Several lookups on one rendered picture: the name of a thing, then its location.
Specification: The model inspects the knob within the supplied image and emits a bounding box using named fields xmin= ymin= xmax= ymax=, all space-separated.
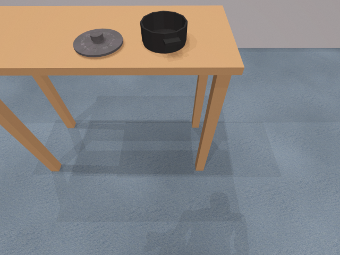
xmin=90 ymin=30 xmax=104 ymax=42

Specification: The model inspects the lid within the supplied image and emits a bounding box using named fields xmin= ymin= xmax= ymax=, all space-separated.
xmin=73 ymin=29 xmax=123 ymax=57

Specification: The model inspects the pot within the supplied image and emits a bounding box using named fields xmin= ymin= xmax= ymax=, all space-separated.
xmin=140 ymin=11 xmax=188 ymax=54

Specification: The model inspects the table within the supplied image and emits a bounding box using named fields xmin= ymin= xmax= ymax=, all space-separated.
xmin=0 ymin=5 xmax=244 ymax=171

